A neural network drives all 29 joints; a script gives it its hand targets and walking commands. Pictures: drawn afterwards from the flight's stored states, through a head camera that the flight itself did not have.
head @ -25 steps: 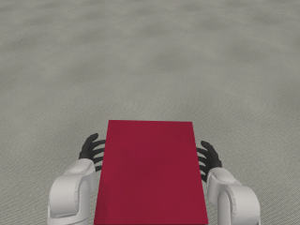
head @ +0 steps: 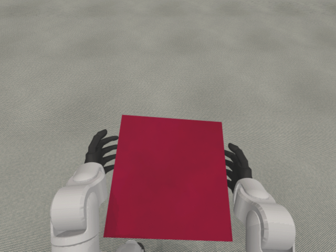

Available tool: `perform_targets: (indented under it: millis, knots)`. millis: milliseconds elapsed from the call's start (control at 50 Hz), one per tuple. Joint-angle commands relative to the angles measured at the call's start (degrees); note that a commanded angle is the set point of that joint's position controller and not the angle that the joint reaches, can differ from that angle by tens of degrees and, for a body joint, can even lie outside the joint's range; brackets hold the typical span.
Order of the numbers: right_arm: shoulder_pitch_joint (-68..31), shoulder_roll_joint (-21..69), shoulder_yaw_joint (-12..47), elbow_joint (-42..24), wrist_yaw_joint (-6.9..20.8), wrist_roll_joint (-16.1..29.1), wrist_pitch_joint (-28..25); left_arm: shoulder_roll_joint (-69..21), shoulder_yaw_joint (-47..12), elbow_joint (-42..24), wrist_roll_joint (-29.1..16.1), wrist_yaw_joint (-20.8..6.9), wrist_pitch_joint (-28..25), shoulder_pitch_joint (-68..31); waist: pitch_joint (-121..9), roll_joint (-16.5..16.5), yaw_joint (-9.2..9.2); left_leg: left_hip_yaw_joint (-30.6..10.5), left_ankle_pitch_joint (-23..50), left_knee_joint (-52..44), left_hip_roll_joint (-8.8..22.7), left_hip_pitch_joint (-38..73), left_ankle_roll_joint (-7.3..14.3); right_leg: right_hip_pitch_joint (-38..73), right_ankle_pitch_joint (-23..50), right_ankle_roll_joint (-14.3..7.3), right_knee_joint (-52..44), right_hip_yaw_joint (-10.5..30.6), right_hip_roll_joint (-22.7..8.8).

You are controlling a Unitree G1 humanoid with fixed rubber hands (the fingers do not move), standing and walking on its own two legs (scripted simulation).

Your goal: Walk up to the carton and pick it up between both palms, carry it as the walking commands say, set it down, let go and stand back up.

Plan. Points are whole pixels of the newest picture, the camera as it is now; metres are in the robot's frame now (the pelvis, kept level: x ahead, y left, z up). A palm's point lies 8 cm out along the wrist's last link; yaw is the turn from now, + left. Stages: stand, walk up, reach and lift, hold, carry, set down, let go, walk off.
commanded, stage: carry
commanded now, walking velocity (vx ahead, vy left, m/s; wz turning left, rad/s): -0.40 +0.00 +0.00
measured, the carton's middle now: (165, 183) +0.28 +0.02 +0.02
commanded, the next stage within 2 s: none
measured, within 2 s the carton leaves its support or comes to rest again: neither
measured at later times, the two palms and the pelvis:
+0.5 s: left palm out of the picture +0.00 +0.17 +0.09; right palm out of the picture +0.00 -0.12 +0.10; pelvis -0.25 +0.01 +0.01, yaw +1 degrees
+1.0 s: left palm out of the picture -0.24 +0.16 +0.11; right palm out of the picture -0.23 -0.13 +0.11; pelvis -0.48 -0.01 +0.00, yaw +4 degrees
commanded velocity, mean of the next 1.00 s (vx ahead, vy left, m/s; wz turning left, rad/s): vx -0.20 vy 0.00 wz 0.00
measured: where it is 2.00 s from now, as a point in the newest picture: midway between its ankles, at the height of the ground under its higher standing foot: outside the picture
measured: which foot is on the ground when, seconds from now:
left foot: down 0.00-0.06, up 0.08-0.32, down 0.34-0.70, up 0.72-0.98, down 1.00-1.00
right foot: up 0.00-0.02, down 0.04-0.34, up 0.36-0.68, down 0.70-1.00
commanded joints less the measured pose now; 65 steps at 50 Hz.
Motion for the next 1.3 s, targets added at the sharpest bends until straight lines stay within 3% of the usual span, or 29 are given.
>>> perform_targets:
  millis: [0, 20, 40, 60, 100, 180, 240, 260, 280, 300, 320, 340, 380, 460, 520, 580, 620, 640, 660, 680, 700, 740, 780, 920, 940, 980, 1020, 1120, 1280]
  knots:
    - [-27.68, 48.05, 35.41, -7.94, 7.14, 15.37, 0.54, -51.45, -36.75, -3.67, -18.83, -10.25, -0.05, -15.90, -21.25, -12.75, -1.07, -0.55, -21.39, 5.82, -0.44, 0.73, -2.73, 10.98, 4.73, -6.47, -41.89, 18.16, -14.71]
    - [-29.36, 48.67, 36.28, -9.32, 7.34, 15.61, 0.43, -52.31, -37.29, -4.78, -19.37, -10.63, -0.70, -14.99, -17.40, -26.80, -1.10, 1.65, -31.79, 28.24, -5.06, -1.06, -5.23, -0.40, 19.59, -13.74, -42.45, 27.46, -27.64]
    - [-32.12, 49.38, 36.50, -9.99, 7.75, 16.30, 0.19, -53.41, -36.24, -2.22, -18.25, -10.90, -0.78, -11.97, -12.69, -21.85, -0.94, -7.11, -29.41, 37.68, -2.52, -2.40, -3.76, -6.77, 19.78, -14.37, -41.16, 21.04, -25.99]
    - [-37.66, 52.12, 39.39, -14.02, 7.95, 18.01, -0.64, -54.03, -36.30, -7.12, -18.84, -11.49, -1.80, -16.14, -11.55, -18.08, -0.76, -7.12, -23.82, 40.72, -3.26, 0.37, -3.05, -11.24, 12.89, -10.98, -41.95, 14.02, -20.74]
    - [-39.88, 53.70, 39.15, -13.19, 8.08, 19.04, -1.28, -55.55, -35.70, -6.52, -19.82, -11.68, -2.22, -20.65, -12.24, -13.11, -1.89, -3.19, -16.53, 44.39, -4.38, 3.43, -2.95, -7.69, 24.88, -8.87, -33.79, 3.60, -15.66]
    - [-34.59, 49.91, 37.86, -11.05, 7.11, 18.46, -0.90, -51.92, -36.58, -6.64, -19.26, -10.74, -2.29, -19.15, -16.50, -13.69, -1.70, 3.04, -25.35, 21.29, -3.27, 2.33, -3.21, 8.11, 54.00, -9.29, -27.07, 8.18, -14.77]
    - [-27.96, 48.57, 35.57, -8.97, 6.86, 18.27, 0.17, -51.14, -37.18, -5.67, -19.07, -9.51, -1.43, -13.75, -25.63, -15.85, -2.64, 2.61, -19.48, -3.29, -2.41, 11.32, -3.06, 15.53, 59.17, -8.43, -21.62, 8.30, -14.66]
    - [-23.90, 47.76, 33.17, -5.74, 6.84, 16.65, 0.52, -50.36, -38.74, -6.74, -19.61, -9.20, -1.16, -14.98, -26.75, -10.91, -3.51, 1.57, -11.28, -13.56, -0.59, 17.85, -3.59, 11.67, 49.45, -6.09, -18.36, 5.28, -12.44]
    - [-25.01, 46.12, 32.41, -6.17, 6.97, 16.19, 0.44, -48.67, -38.53, -6.77, -18.77, -8.82, -1.03, -14.66, -26.84, 3.00, -2.94, -7.81, 10.22, -12.93, 7.93, 27.18, -2.17, -1.63, 23.05, -3.19, -12.04, 2.78, -6.89]
    - [-23.20, 46.67, 31.15, -1.64, 7.13, 15.49, 0.47, -49.10, -39.02, -7.92, -19.07, -8.63, -0.90, -17.83, -25.57, 25.64, -2.79, -27.63, 43.37, -11.08, 23.14, 30.49, 5.48, -16.71, -9.89, 0.45, 2.47, -0.18, 2.56]
    - [-23.17, 47.91, 31.13, -1.40, 7.85, 15.48, 0.30, -50.33, -39.17, -7.03, -18.62, -8.79, -0.88, -17.61, -24.43, 21.98, -2.81, -22.89, 45.78, -11.00, 26.43, 23.38, 10.20, -14.51, -16.92, 0.44, 16.96, 1.91, 2.45]
    - [-25.44, 50.98, 32.35, -4.89, 8.50, 16.21, -0.75, -53.55, -41.33, -10.30, -21.18, -9.35, -2.19, -21.11, -23.46, 13.50, -2.87, -18.21, 45.01, -8.86, 22.36, 21.65, 10.09, -12.79, -11.43, 0.43, 19.04, 4.29, 0.82]
    - [-27.96, 53.58, 32.27, -8.26, 9.36, 16.79, -2.19, -56.70, -44.08, -12.15, -22.36, -10.13, -2.78, -24.79, -20.93, 10.19, -2.31, -11.67, 21.46, -11.32, 16.75, 14.40, 7.92, -11.21, -0.74, 1.52, 24.49, 2.45, 0.20]
    - [-29.49, 52.02, 32.07, -10.88, 9.12, 17.34, -2.71, -57.43, -44.09, -10.97, -22.96, -9.82, -2.57, -23.80, -19.31, 11.42, -1.68, -9.42, -0.45, -15.96, 13.11, 11.83, 6.15, -6.72, 1.17, 2.10, 17.93, -1.37, 1.09]
    - [-23.00, 47.96, 30.75, -6.94, 7.97, 15.34, -0.84, -53.62, -41.52, -6.29, -20.87, -9.05, -0.77, -15.73, -23.61, 13.44, -1.94, -11.33, 8.11, -14.16, 14.44, 18.01, 6.81, -3.59, -1.62, 1.71, 1.42, -4.00, 0.76]
    - [-24.41, 46.95, 32.40, -8.16, 7.70, 15.77, -0.28, -52.53, -39.58, -4.52, -19.64, -9.12, 0.04, -14.42, -24.90, 15.64, -2.57, -13.66, -1.91, -16.89, 15.52, 18.83, 6.24, 2.39, -2.07, 0.58, -11.79, -5.35, 0.86]
    - [-25.45, 47.04, 33.21, -7.43, 7.76, 15.49, 0.23, -52.31, -39.78, -4.81, -19.28, -9.53, 0.17, -16.46, -25.43, 16.40, -1.71, -9.03, -18.50, -18.96, 11.31, 13.19, 0.82, 12.74, -0.61, -0.77, -25.63, -8.37, 1.93]
    - [-26.43, 47.04, 34.11, -6.93, 7.48, 15.17, 0.46, -52.39, -38.63, -4.23, -19.30, -9.93, 0.18, -15.34, -23.05, 10.30, -0.87, -6.08, -25.49, -17.33, 7.47, 7.16, -2.83, 16.13, -0.90, -2.62, -34.37, -5.86, 0.83]
    - [-27.92, 46.96, 34.93, -8.06, 7.54, 15.15, 0.54, -51.03, -38.18, -5.53, -19.57, -10.33, -0.01, -17.59, -20.41, -9.28, -0.33, 2.88, -26.60, 3.12, -2.66, -1.54, -4.94, 13.14, -11.66, -6.09, -44.41, 15.95, -12.78]
    - [-32.52, 47.17, 36.44, -9.53, 7.70, 15.55, 0.57, -51.35, -37.08, -5.28, -18.88, -10.44, -0.41, -16.67, -15.32, -26.45, -0.72, 2.78, -30.34, 27.96, -6.87, -3.09, -6.32, -2.62, -13.83, -12.49, -49.06, 31.51, -28.04]
    - [-34.79, 47.39, 36.50, -10.42, 7.63, 15.78, 0.38, -51.29, -35.74, -2.90, -17.64, -10.74, -0.25, -13.56, -8.55, -21.91, -1.18, -6.24, -26.34, 36.33, -4.01, -3.08, -5.30, -13.26, -16.40, -12.03, -49.11, 25.18, -25.34]
    - [-40.42, 51.27, 39.54, -12.63, 7.93, 17.42, -0.17, -51.49, -33.68, -5.83, -18.00, -11.50, -1.15, -19.48, -9.07, -20.09, -2.49, -2.35, -17.24, 43.99, -5.79, 5.98, -5.57, -17.38, -13.61, -5.78, -47.25, 10.02, -16.13]
    - [-41.62, 53.22, 40.50, -11.07, 7.73, 18.31, -0.73, -52.82, -33.35, -3.84, -17.73, -11.84, -1.71, -20.58, -10.16, -17.85, -2.62, 0.03, -14.99, 42.17, -6.31, 5.99, -3.88, -12.69, -5.97, -4.13, -41.96, 3.76, -12.10]
    - [-27.32, 45.61, 34.65, -4.44, 6.00, 16.26, 1.22, -46.64, -36.06, -4.67, -17.39, -9.29, -0.26, -14.69, -21.37, -11.53, -2.32, 6.08, -20.79, -8.65, -5.04, 16.03, -3.05, 7.20, 17.07, -7.02, -30.04, 8.19, -11.83]
    - [-24.66, 44.17, 33.30, -1.96, 5.92, 15.27, 1.84, -45.01, -36.12, -3.43, -16.64, -8.87, 0.54, -12.83, -23.69, -7.15, -2.50, 2.34, -20.99, -13.60, -3.18, 22.00, -3.10, 5.23, 12.34, -5.98, -27.25, 8.76, -10.51]
    - [-24.90, 42.44, 32.06, 0.57, 6.37, 14.66, 1.87, -44.02, -37.00, -5.18, -16.25, -8.20, 0.69, -15.68, -23.23, 16.73, -3.05, -27.12, -17.58, -19.02, 18.74, 30.19, 0.85, -14.81, 0.46, 1.10, -12.63, 1.42, -0.58]
    - [-27.30, 44.63, 31.71, -4.56, 7.54, 15.29, 0.55, -49.46, -40.59, -10.23, -18.78, -8.96, -0.44, -21.25, -16.81, 19.76, -3.41, -25.78, -47.12, -29.68, 19.55, 23.39, 6.79, -19.36, 3.42, 0.97, -1.11, -0.27, -1.81]
    - [-30.14, 50.76, 31.31, -6.42, 8.35, 16.73, -1.77, -54.24, -43.76, -13.68, -22.62, -10.13, -2.14, -28.05, -14.77, 9.77, -2.14, -15.44, -35.56, -29.37, 15.29, 22.22, 5.25, -14.34, 12.05, 1.47, -2.73, -4.05, -3.41]
    - [-24.47, 41.87, 32.09, -5.72, 5.55, 14.90, 0.83, -46.38, -36.14, -0.06, -17.91, -9.16, 1.25, -10.28, -19.09, 9.24, -2.68, -9.07, -29.44, -21.13, 13.36, 25.54, 6.98, -2.45, 8.37, 1.69, -25.74, -9.90, -1.12]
